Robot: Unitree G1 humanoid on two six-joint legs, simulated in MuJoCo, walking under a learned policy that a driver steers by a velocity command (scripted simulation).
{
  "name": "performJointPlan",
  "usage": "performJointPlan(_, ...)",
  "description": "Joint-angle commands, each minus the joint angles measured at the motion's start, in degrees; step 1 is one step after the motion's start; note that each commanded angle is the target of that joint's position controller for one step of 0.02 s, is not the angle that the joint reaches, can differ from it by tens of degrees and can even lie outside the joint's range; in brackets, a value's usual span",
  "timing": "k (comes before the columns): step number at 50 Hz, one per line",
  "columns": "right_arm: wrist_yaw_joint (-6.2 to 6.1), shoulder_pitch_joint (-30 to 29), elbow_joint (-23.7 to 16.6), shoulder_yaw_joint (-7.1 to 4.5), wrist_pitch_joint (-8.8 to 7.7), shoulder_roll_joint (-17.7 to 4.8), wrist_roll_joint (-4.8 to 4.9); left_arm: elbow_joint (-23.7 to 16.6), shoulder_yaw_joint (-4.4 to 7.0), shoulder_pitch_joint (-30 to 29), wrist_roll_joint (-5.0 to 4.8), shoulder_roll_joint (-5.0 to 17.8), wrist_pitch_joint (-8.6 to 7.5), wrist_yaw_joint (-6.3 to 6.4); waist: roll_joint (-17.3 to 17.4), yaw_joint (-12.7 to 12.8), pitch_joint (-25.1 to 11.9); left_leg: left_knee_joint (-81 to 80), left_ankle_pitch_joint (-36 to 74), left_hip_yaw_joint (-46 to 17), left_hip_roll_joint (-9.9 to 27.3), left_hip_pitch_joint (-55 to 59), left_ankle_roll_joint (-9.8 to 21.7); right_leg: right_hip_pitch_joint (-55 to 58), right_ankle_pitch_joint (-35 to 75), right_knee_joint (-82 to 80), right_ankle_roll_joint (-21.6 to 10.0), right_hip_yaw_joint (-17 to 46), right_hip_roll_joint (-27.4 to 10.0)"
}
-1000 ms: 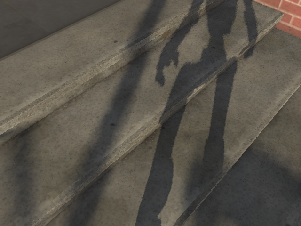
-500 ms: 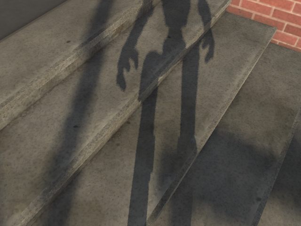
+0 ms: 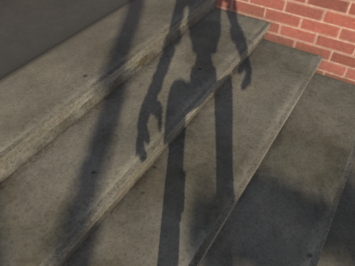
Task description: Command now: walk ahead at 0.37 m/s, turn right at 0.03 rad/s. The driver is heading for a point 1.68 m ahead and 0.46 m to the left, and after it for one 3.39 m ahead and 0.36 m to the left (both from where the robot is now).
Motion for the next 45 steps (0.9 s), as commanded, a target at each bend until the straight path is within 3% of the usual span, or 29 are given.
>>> performJointPlan(1, -0.47, 1.42, -2.31, -0.74, -0.97, -2.12, -0.24, -4.13, 1.78, -8.18, -0.28, 7.05, -1.53, 0.31, -7.84, -5.52, 4.82, -14.18, 2.41, 2.97, -1.65, 11.03, 1.71, -9.60, -5.88, -10.12, -5.82, 9.42, -8.53)
performJointPlan(3, -1.66, 9.57, 0.98, -0.88, -1.13, -2.43, -0.99, -4.21, 1.95, -8.39, -0.96, 6.71, -0.93, 0.37, -4.74, -7.96, 2.45, -24.03, 6.32, 1.98, -1.21, 26.06, 2.10, -16.79, -9.58, -1.48, -3.99, 7.91, -6.54)
performJointPlan(4, -2.33, 16.92, 2.30, -1.47, -1.72, -5.53, -1.71, -5.71, 1.15, -10.39, -1.22, 3.84, -0.93, 0.18, 3.27, -11.04, -0.38, -29.25, -2.73, -12.27, 9.25, 37.08, 4.22, -26.85, -11.50, 13.36, -2.18, 3.74, -3.07)
performJointPlan(5, -2.32, 14.89, 2.07, -2.23, -1.74, -10.09, -1.43, -7.67, 0.65, -10.98, -1.25, 2.39, -0.91, -0.29, 8.90, -8.56, 3.04, -34.64, -13.75, -28.35, 18.32, 35.70, 8.82, -38.33, -13.46, 22.79, 0.08, -1.29, 0.85)
performJointPlan(6, -2.03, 12.82, 1.96, -2.94, -1.53, -11.11, -0.81, -8.81, 0.79, -11.32, 0.01, 4.23, -0.74, -0.67, 9.44, -7.00, 7.24, -37.30, -20.64, -33.41, 22.69, 25.03, 14.14, -40.00, -11.48, 28.47, 0.35, 1.06, -3.02)
performJointPlan(7, -1.27, 9.96, 1.21, -2.18, -2.09, -8.18, -0.27, -8.58, 1.21, -11.76, 0.16, 6.00, -0.88, -1.19, 5.31, -5.35, 9.10, -38.98, -19.51, -32.22, 21.51, 20.78, 14.64, -39.05, -9.10, 31.50, 1.11, 2.10, -4.26)
performJointPlan(8, -0.78, 8.86, 0.94, -1.71, -2.88, -6.92, -0.51, -8.08, 1.60, -11.57, 0.65, 7.55, -1.13, -1.65, 2.67, -4.10, 8.64, -39.14, -16.43, -30.38, 21.01, 19.16, 13.96, -38.16, -10.45, 34.99, 1.02, 1.63, -4.63)
performJointPlan(10, -1.04, 8.10, 1.60, -1.29, -4.33, -5.72, -0.50, -7.23, 1.58, -10.84, 0.88, 6.60, -0.93, -2.72, 0.78, -2.54, 7.66, -39.18, -3.58, -22.31, 17.36, 19.01, 11.68, -37.77, -4.50, 37.30, 1.10, 1.51, -5.61)
performJointPlan(13, -0.65, 10.91, 3.45, -1.25, -5.65, -5.65, 0.03, -8.15, 1.20, -14.01, 1.30, 5.17, -1.04, -3.31, 1.56, -2.47, 7.03, -38.28, 12.44, -13.85, 14.10, 17.85, 10.07, -37.52, 2.06, 37.53, 1.71, -0.18, -5.62)
performJointPlan(16, -0.52, 12.65, 3.88, -1.03, -6.05, -4.46, 0.19, -10.95, 0.55, -20.36, 0.83, 3.90, -0.92, -3.58, 3.31, -3.63, 7.56, -37.23, 22.36, -8.85, 12.48, 16.26, 9.18, -35.36, 7.08, 29.69, 2.27, -1.75, -6.12)
performJointPlan(21, -1.08, 15.49, 5.01, -1.40, -5.86, -6.03, 0.24, -13.65, -0.04, -26.40, 0.29, 2.87, -0.57, -2.89, 5.22, -5.55, 7.56, -33.84, 40.99, -5.26, 13.29, 16.36, 6.86, -24.76, 8.43, 16.29, -0.27, -6.27, -3.64)
performJointPlan(23, -1.17, 15.13, 5.65, -1.56, -5.55, -7.08, 0.53, -13.39, 0.67, -24.24, 0.26, 3.85, -0.80, -1.70, 6.29, -3.71, 4.82, -26.15, 61.89, -3.61, 13.49, 19.56, 5.50, -18.75, 5.26, 13.41, -2.57, -7.69, -0.78)
performJointPlan(24, -1.30, 14.85, 5.76, -1.79, -5.29, -8.11, 0.48, -11.92, 1.36, -18.99, 0.30, 4.88, -1.18, -1.24, 6.73, -1.21, 1.08, -18.69, 68.49, -3.17, 12.90, 21.19, 4.88, -13.25, 4.23, 11.27, -3.72, -7.63, 0.93)
performJointPlan(25, -1.48, 13.59, 5.36, -1.97, -4.92, -8.72, 0.98, -9.06, 2.03, -10.29, 0.72, 5.57, -1.75, -0.75, 6.18, 3.07, -3.42, -8.39, 67.01, -1.88, 11.24, 18.62, 3.91, -2.68, 7.48, 5.86, -4.69, -8.08, 1.81)
performJointPlan(26, -1.59, 12.99, 4.28, -1.60, -4.86, -7.51, 1.36, -6.97, 2.93, -2.67, 1.80, 8.16, -2.35, -0.09, 4.71, 6.24, -8.53, 4.28, 50.92, -1.35, 9.07, 7.09, 3.18, 12.26, 5.15, 6.50, -5.30, -2.97, -3.71)
performJointPlan(27, -1.29, 16.01, 2.16, 0.39, -4.78, 0.46, 1.80, -7.21, 3.59, 1.36, 2.79, 12.95, -2.58, 0.33, -7.77, 4.82, -15.84, 24.13, 9.85, 1.91, 2.37, -7.13, 1.49, 24.66, 3.32, 5.84, -8.26, 18.26, -21.54)
performJointPlan(28, -1.51, 19.35, 2.74, -0.48, -4.72, -2.37, 2.54, -6.14, 4.29, 2.60, 1.30, 15.35, -1.74, 0.11, -15.01, 4.60, -20.09, 40.77, -4.32, -2.94, -3.23, -14.91, 0.86, 24.51, 3.48, -2.52, -14.99, 37.10, -26.79)
performJointPlan(29, -1.73, 14.48, 2.04, -1.03, -4.60, -4.07, 1.38, -6.83, 3.62, -2.61, 0.92, 11.83, -1.41, -0.07, -7.49, 3.36, -12.07, 46.68, 0.40, -4.84, 0.85, -20.79, 1.15, 17.90, -5.57, -4.01, -14.69, 30.30, -23.86)
performJointPlan(30, -1.45, 9.06, 0.74, -0.81, -4.98, -3.45, 0.71, -6.54, 2.46, -6.25, 0.48, 8.33, -1.54, -0.22, -4.14, 2.62, -5.53, 49.62, 2.93, -3.02, 2.48, -23.62, 1.31, 10.78, -10.58, -5.75, -14.04, 24.61, -21.17)
performJointPlan(31, -1.21, 7.03, -0.29, -0.51, -5.00, -2.37, 0.38, -5.85, 1.72, -7.87, 0.51, 6.61, -2.09, -0.47, -1.75, 0.86, -2.07, 49.68, 4.40, -2.44, 4.25, -23.98, 1.63, 4.81, -9.06, -7.60, -12.10, 20.39, -18.91)
performJointPlan(33, -0.83, 7.32, -1.01, 0.09, -3.45, 0.29, -0.47, -2.95, 0.72, -6.62, 0.20, 4.26, -3.49, -0.55, -2.35, -1.89, -0.19, 56.77, 3.72, -1.91, 5.43, -25.42, 2.15, -1.84, -6.26, -9.53, -11.14, 16.14, -16.44)
performJointPlan(35, -0.50, 4.48, -2.83, 0.87, -2.38, 2.77, -0.16, 0.00, 0.09, -4.90, -0.05, 3.33, -4.72, -0.94, -2.87, -3.09, 1.83, 64.71, 3.29, -1.73, 5.07, -33.01, 2.74, -4.95, -6.59, -9.83, -11.33, 14.67, -16.04)
performJointPlan(37, -1.25, -1.16, -5.78, 2.50, -1.57, 6.53, -0.15, 3.83, -0.54, -0.66, 0.09, 2.15, -4.97, -1.50, -3.79, -3.32, 3.79, 80.27, 1.08, -1.99, 4.03, -46.72, 3.71, -5.71, -10.71, -8.08, -11.50, 15.33, -17.41)
performJointPlan(38, -1.73, -3.62, -7.38, 3.05, -1.43, 7.34, 0.04, 4.89, -0.94, 0.44, 0.25, 2.21, -5.16, -1.58, -3.15, -3.60, 4.75, 84.89, 0.95, -2.94, 3.46, -52.75, 4.21, -6.02, -12.03, -7.61, -10.97, 15.08, -17.97)
performJointPlan(40, -1.84, -9.25, -10.23, 4.06, -1.68, 7.90, -0.08, 6.62, -1.59, 0.35, -0.14, 2.10, -5.25, -1.05, -0.88, -4.89, 6.71, 81.52, 3.27, -3.98, 3.92, -56.44, 4.22, -9.43, -12.74, -8.81, -8.59, 12.95, -17.05)
performJointPlan(42, -1.21, -13.08, -12.08, 4.76, -1.48, 6.76, -0.54, 7.96, -2.15, -0.15, -0.70, 2.51, -5.06, -0.56, 0.31, -4.93, 7.95, 64.06, 7.31, 0.15, 4.84, -51.11, 2.41, -14.35, -13.15, -11.91, -5.92, 8.24, -11.91)
performJointPlan(43, -0.77, -12.78, -11.79, 4.25, -1.11, 4.24, -1.01, 7.53, -2.23, -0.13, -1.19, 3.68, -4.88, 0.10, 0.34, -4.48, 6.38, 55.83, 9.72, 2.93, 5.75, -46.69, 1.31, -12.85, -5.82, -14.55, -7.15, 7.79, -10.94)
performJointPlan(44, -0.69, -13.64, -12.02, 3.90, -0.82, 3.42, -1.06, 8.16, -1.91, 1.14, -1.34, 4.96, -4.93, 0.86, -1.75, -3.64, 6.29, 50.87, 10.03, 3.92, 6.34, -44.04, 0.59, -11.17, 2.38, -16.57, -8.31, 7.77, -11.63)
performJointPlan(45, -0.80, -11.74, -10.45, 3.66, -0.46, 3.23, -0.75, 8.28, -1.78, 2.22, -1.47, 5.03, -4.93, 1.07, -1.51, -3.05, 4.94, 46.50, 10.42, 5.45, 6.70, -40.11, 0.59, -7.81, 16.25, -16.13, -8.77, 5.50, -12.05)
Velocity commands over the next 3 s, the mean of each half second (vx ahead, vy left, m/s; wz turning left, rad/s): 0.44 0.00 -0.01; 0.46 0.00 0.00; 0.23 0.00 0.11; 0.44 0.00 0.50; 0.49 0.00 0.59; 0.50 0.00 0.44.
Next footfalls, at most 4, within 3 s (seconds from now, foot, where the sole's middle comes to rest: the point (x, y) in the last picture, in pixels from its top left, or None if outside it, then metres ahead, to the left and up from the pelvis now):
0.08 left None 0.04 0.09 -0.78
0.52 right None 0.36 -0.12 -0.78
1.04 left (185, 233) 0.63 0.03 -0.66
1.74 right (232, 175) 0.91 -0.17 -0.66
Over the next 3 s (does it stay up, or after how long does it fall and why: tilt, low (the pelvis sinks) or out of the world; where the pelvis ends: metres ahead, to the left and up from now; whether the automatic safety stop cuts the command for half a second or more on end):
stays up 1.35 0.19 0.23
